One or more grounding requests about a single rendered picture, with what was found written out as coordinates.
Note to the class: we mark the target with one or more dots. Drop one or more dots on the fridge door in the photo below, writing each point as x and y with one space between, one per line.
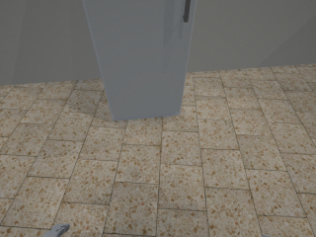
143 48

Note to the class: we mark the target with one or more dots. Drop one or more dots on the left robot hand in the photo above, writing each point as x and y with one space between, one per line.
57 230

